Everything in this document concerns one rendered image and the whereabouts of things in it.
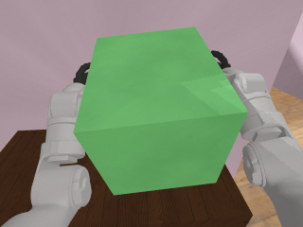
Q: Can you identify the carton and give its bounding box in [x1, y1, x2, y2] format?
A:
[73, 26, 249, 196]

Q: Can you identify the left robot upper arm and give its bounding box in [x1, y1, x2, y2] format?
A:
[1, 165, 92, 227]

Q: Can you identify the right robot hand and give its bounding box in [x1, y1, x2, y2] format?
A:
[211, 50, 231, 69]

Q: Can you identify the right robot upper arm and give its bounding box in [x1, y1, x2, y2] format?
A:
[242, 136, 303, 227]

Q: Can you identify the left robot hand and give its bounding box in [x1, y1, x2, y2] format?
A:
[73, 62, 91, 85]

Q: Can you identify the left robot forearm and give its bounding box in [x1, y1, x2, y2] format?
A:
[30, 82, 85, 205]

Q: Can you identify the pedestal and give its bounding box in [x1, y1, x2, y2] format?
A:
[0, 130, 253, 227]

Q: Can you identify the right robot forearm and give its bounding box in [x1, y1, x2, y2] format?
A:
[222, 67, 303, 153]

